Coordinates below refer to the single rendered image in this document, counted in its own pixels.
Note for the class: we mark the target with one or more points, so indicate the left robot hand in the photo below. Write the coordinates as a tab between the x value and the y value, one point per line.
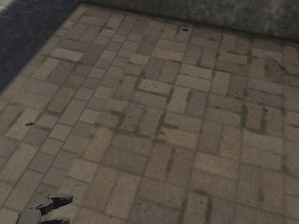
41	206

